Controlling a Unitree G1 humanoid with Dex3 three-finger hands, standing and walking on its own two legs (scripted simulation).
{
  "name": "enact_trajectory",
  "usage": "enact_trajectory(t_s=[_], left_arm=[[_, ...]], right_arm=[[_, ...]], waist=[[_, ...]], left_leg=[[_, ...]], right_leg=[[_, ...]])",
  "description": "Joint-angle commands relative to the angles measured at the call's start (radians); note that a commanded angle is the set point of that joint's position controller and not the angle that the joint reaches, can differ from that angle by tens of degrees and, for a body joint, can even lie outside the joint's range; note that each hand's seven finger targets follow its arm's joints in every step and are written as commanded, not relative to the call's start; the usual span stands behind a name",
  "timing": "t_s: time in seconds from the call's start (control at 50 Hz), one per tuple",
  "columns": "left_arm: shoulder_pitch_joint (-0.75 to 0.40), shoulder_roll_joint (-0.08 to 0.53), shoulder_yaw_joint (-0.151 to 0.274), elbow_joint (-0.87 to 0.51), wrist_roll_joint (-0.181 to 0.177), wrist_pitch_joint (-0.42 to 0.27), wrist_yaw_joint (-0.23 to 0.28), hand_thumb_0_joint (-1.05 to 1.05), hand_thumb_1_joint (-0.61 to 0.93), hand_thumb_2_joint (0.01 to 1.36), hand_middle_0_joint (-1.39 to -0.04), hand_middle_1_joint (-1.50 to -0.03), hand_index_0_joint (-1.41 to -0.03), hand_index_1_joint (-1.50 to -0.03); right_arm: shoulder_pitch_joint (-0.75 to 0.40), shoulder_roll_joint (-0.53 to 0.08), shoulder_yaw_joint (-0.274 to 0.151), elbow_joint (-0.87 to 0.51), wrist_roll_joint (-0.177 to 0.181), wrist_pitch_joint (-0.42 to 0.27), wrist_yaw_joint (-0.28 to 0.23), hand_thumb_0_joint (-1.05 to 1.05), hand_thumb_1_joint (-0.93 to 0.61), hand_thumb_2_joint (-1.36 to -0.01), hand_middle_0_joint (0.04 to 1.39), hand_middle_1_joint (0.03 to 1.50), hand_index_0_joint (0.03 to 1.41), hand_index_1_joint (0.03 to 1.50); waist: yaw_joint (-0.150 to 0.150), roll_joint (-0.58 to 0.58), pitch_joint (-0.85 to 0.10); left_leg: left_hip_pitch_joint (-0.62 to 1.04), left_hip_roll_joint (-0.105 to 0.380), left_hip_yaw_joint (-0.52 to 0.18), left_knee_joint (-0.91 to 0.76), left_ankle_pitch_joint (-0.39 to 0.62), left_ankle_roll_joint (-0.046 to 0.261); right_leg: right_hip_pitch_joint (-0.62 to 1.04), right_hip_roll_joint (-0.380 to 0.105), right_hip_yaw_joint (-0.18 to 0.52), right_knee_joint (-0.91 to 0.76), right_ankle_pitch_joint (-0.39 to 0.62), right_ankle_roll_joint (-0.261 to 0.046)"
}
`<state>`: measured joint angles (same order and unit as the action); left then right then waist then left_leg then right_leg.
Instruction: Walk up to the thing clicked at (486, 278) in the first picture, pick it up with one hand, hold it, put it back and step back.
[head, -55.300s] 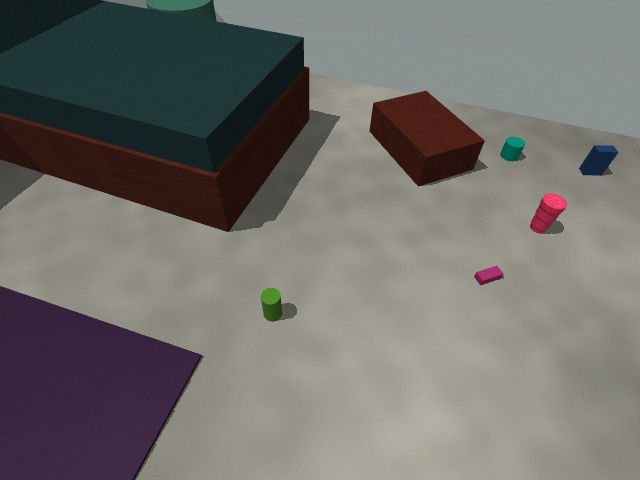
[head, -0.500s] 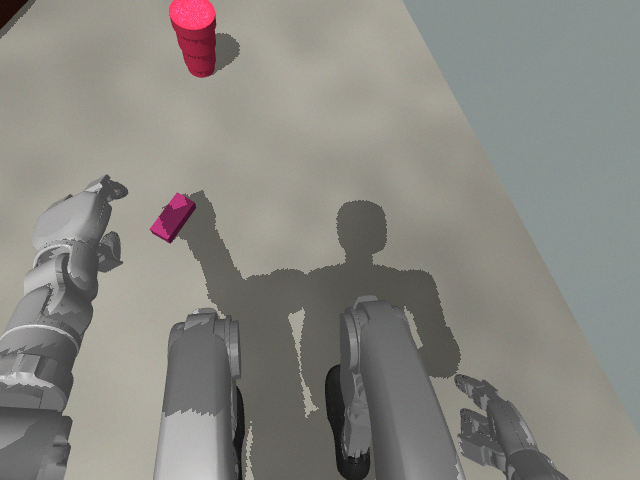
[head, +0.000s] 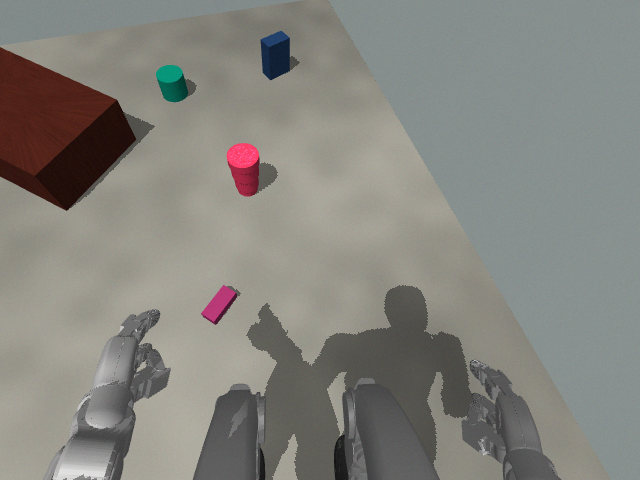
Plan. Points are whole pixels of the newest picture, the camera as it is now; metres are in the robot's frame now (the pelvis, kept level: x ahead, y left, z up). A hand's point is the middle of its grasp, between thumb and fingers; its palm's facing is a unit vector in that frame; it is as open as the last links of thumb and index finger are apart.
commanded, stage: home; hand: left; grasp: from above
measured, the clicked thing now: (219, 304) +0.52 +0.21 -0.59
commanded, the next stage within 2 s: none
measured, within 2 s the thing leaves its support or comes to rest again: neither
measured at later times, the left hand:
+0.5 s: hand (95, 407) +0.21 +0.19 +0.07, palm faces +0.09 -0.97 -0.21, open 7.4 cm
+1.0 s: hand (99, 415) +0.20 +0.19 +0.07, palm faces +0.08 -0.98 -0.20, open 7.4 cm
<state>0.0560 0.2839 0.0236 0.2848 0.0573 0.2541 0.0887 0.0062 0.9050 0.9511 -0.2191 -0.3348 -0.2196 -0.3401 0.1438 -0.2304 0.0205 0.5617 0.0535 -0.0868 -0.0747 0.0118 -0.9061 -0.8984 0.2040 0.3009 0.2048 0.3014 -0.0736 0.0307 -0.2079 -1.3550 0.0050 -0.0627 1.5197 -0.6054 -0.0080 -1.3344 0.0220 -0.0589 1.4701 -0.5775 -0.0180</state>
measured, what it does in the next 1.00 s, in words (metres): rises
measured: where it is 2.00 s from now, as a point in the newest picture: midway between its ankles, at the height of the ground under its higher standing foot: outside the picture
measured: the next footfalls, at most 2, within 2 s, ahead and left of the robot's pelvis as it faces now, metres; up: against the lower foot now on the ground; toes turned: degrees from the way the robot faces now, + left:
none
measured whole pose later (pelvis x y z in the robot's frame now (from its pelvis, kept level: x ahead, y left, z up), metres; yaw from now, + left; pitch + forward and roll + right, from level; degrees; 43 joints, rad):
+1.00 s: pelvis +0.05 +0.00 +0.12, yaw +2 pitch +10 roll -2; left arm 0.50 0.23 0.02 -0.11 -0.06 0.44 0.02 0.01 0.91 0.90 -0.20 -0.30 -0.20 -0.30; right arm 0.30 -0.23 0.04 0.53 0.02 -0.23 -0.18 0.02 -0.90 -0.90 0.21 0.30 0.21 0.30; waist -0.04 0.04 -0.16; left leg -0.67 0.00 -0.06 0.99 -0.49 0.00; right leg -0.64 0.02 -0.05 0.93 -0.46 -0.01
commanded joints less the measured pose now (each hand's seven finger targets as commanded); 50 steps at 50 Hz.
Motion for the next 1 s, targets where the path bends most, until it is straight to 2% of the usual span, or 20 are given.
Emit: enact_trajectory(t_s=[0.0,0.02,0.04,0.12,0.14,0.22,0.28,0.36,0.38,0.52,0.62,0.68,0.7,0.72,0.76,0.8,0.86,0.9,0.94,0.98], left_arm=[[-0.032,0.109,0.085,-0.248,-0.059,-0.002,0.022,0.000,0.899,0.899,-0.200,-0.297,-0.200,-0.298],[-0.016,0.111,0.092,-0.266,-0.071,0.007,0.021,0.000,0.899,0.899,-0.200,-0.297,-0.200,-0.298],[0.027,0.087,0.082,-0.265,-0.081,0.017,0.018,0.000,0.900,0.899,-0.200,-0.298,-0.200,-0.298],[0.126,0.057,0.073,-0.334,-0.110,0.055,0.010,0.000,0.900,0.899,-0.200,-0.298,-0.200,-0.298],[0.153,0.067,0.089,-0.366,-0.116,0.062,0.009,0.000,0.900,0.899,-0.200,-0.298,-0.200,-0.299],[0.295,0.045,0.074,-0.437,-0.120,0.097,0.002,0.000,0.900,0.900,-0.200,-0.299,-0.200,-0.299],[0.365,0.038,0.058,-0.502,-0.122,0.116,-0.008,0.000,0.900,0.900,-0.200,-0.299,-0.200,-0.299],[0.403,0.028,0.045,-0.566,-0.123,0.134,-0.022,0.000,0.900,0.900,-0.200,-0.299,-0.200,-0.299],[0.424,0.034,0.053,-0.570,-0.124,0.140,-0.026,0.000,0.900,0.900,-0.200,-0.299,-0.200,-0.299],[0.418,0.037,0.051,-0.576,-0.115,0.145,-0.054,0.000,0.900,0.900,-0.200,-0.299,-0.200,-0.299],[0.407,0.050,0.065,-0.590,-0.108,0.137,-0.060,0.000,0.899,0.899,-0.200,-0.299,-0.200,-0.299],[0.409,0.052,0.066,-0.595,-0.105,0.135,-0.059,0.000,0.900,0.900,-0.200,-0.299,-0.200,-0.299],[0.419,0.058,0.074,-0.587,-0.105,0.137,-0.058,0.000,0.900,0.899,-0.200,-0.299,-0.200,-0.299],[0.417,0.048,0.058,-0.584,-0.105,0.136,-0.060,0.000,0.900,0.900,-0.200,-0.299,-0.200,-0.299],[0.418,0.054,0.067,-0.586,-0.106,0.139,-0.058,0.000,0.900,0.900,-0.200,-0.299,-0.200,-0.299],[0.410,0.050,0.063,-0.575,-0.103,0.139,-0.058,0.000,0.900,0.900,-0.200,-0.299,-0.200,-0.299],[0.408,0.061,0.075,-0.592,-0.104,0.136,-0.056,0.000,0.900,0.900,-0.200,-0.300,-0.200,-0.299],[0.419,0.039,0.051,-0.575,-0.109,0.141,-0.060,0.000,0.900,0.900,-0.200,-0.300,-0.200,-0.300],[0.418,0.052,0.068,-0.583,-0.111,0.142,-0.058,0.000,0.900,0.900,-0.200,-0.300,-0.200,-0.299],[0.411,0.047,0.058,-0.578,-0.110,0.139,-0.061,0.000,0.900,0.900,-0.200,-0.300,-0.200,-0.300]], right_arm=[[0.033,-0.127,-0.041,-0.122,-0.001,-0.065,-0.046,0.000,-0.899,-0.900,0.200,0.300,0.200,0.300],[0.033,-0.126,-0.038,-0.127,-0.001,-0.070,-0.052,0.000,-0.899,-0.900,0.200,0.300,0.200,0.300],[0.039,-0.123,-0.036,-0.125,-0.002,-0.074,-0.058,0.000,-0.899,-0.900,0.200,0.300,0.200,0.300],[0.065,-0.116,-0.024,-0.140,-0.009,-0.091,-0.079,0.000,-0.899,-0.900,0.200,0.300,0.200,0.300],[0.071,-0.115,-0.023,-0.150,-0.010,-0.094,-0.085,0.000,-0.899,-0.900,0.200,0.300,0.200,0.300],[0.099,-0.104,-0.024,-0.174,-0.019,-0.106,-0.100,0.000,-0.900,-0.900,0.200,0.300,0.200,0.300],[0.103,-0.105,-0.024,-0.191,-0.023,-0.114,-0.107,0.000,-0.900,-0.900,0.200,0.300,0.200,0.300],[0.098,-0.099,-0.022,-0.205,-0.028,-0.133,-0.116,0.000,-0.900,-0.900,0.200,0.300,0.200,0.300],[0.095,-0.102,-0.023,-0.208,-0.028,-0.138,-0.118,0.000,-0.900,-0.900,0.200,0.300,0.200,0.300],[0.094,-0.115,-0.033,-0.206,-0.040,-0.173,-0.121,0.000,-0.900,-0.900,0.200,0.300,0.200,0.300],[0.089,-0.116,-0.035,-0.209,-0.045,-0.190,-0.120,0.000,-0.900,-0.900,0.200,0.300,0.200,0.300],[0.084,-0.116,-0.035,-0.203,-0.045,-0.197,-0.120,0.000,-0.900,-0.900,0.200,0.300,0.200,0.300],[0.086,-0.115,-0.034,-0.200,-0.044,-0.198,-0.120,0.000,-0.900,-0.900,0.200,0.300,0.200,0.300],[0.088,-0.115,-0.033,-0.196,-0.044,-0.197,-0.119,0.000,-0.900,-0.900,0.200,0.300,0.200,0.300],[0.086,-0.116,-0.032,-0.195,-0.045,-0.197,-0.119,0.000,-0.900,-0.900,0.200,0.300,0.200,0.300],[0.079,-0.116,-0.031,-0.195,-0.045,-0.197,-0.118,0.000,-0.900,-0.900,0.200,0.300,0.200,0.300],[0.079,-0.121,-0.037,-0.191,-0.044,-0.197,-0.118,0.000,-0.900,-0.900,0.200,0.300,0.200,0.299],[0.079,-0.116,-0.030,-0.195,-0.040,-0.197,-0.116,0.000,-0.901,-0.900,0.200,0.299,0.200,0.299],[0.081,-0.119,-0.033,-0.197,-0.042,-0.200,-0.118,0.000,-0.900,-0.900,0.200,0.299,0.200,0.299],[0.084,-0.118,-0.034,-0.189,-0.042,-0.200,-0.117,0.000,-0.901,-0.900,0.200,0.299,0.200,0.299]], waist=[[-0.009,0.044,-0.305],[0.000,0.054,-0.297],[-0.008,0.056,-0.268],[-0.005,0.058,-0.215],[0.003,0.062,-0.216],[0.009,0.060,-0.178],[0.011,0.053,-0.128],[0.008,0.021,-0.063],[0.017,0.023,-0.050],[0.009,0.004,-0.003],[0.021,0.023,-0.021],[0.022,0.029,-0.032],[0.034,0.010,-0.032],[0.027,0.017,-0.028],[0.032,0.032,-0.031],[0.031,0.021,0.001],[0.033,0.037,-0.024],[0.032,0.017,0.002],[0.035,0.019,-0.014],[0.029,0.022,-0.022]], left_leg=[[0.379,-0.012,0.014,-0.338,0.131,0.040],[0.406,-0.012,0.017,-0.357,0.149,0.040],[0.435,-0.009,0.012,-0.384,0.174,0.036],[0.544,-0.008,0.012,-0.476,0.257,0.030],[0.576,-0.010,0.014,-0.495,0.278,0.032],[0.671,-0.013,0.023,-0.567,0.376,0.026],[0.716,-0.008,0.014,-0.620,0.401,0.023],[0.744,-0.009,0.010,-0.660,0.376,0.031],[0.746,-0.009,0.008,-0.671,0.367,0.032],[0.760,-0.009,0.001,-0.692,0.351,0.030],[0.769,-0.014,0.007,-0.693,0.328,0.030],[0.779,-0.016,0.009,-0.685,0.352,0.030],[0.773,-0.017,0.011,-0.682,0.359,0.031],[0.773,-0.016,0.009,-0.686,0.358,0.029],[0.770,-0.016,0.006,-0.688,0.364,0.027],[0.754,-0.014,0.004,-0.697,0.316,0.029],[0.772,-0.007,-0.003,-0.709,0.312,0.025],[0.753,-0.011,-0.001,-0.703,0.306,0.028],[0.754,-0.013,0.006,-0.697,0.299,0.030],[0.762,-0.011,0.003,-0.697,0.304,0.029]], right_leg=[[0.402,0.003,0.044,-0.367,0.141,-0.001],[0.428,0.004,0.043,-0.387,0.155,-0.001],[0.443,0.005,0.038,-0.405,0.179,0.000],[0.551,0.006,0.028,-0.493,0.255,0.003],[0.584,0.005,0.025,-0.517,0.276,0.005],[0.687,0.008,0.018,-0.587,0.360,0.002],[0.714,0.014,0.001,-0.625,0.368,0.001],[0.736,0.015,-0.006,-0.670,0.350,0.004],[0.737,0.014,-0.008,-0.680,0.341,0.005],[0.733,0.013,-0.012,-0.689,0.314,0.007],[0.746,0.007,-0.005,-0.690,0.298,0.009],[0.758,0.005,0.000,-0.687,0.325,0.009],[0.766,0.004,0.001,-0.688,0.330,0.010],[0.759,0.005,0.002,-0.685,0.327,0.008],[0.766,0.004,0.001,-0.682,0.331,0.007],[0.750,0.006,-0.001,-0.689,0.292,0.009],[0.750,0.010,-0.005,-0.682,0.280,0.005],[0.744,0.007,-0.003,-0.689,0.279,0.008],[0.750,0.006,0.000,-0.692,0.276,0.009],[0.745,0.007,0.003,-0.690,0.277,0.008]])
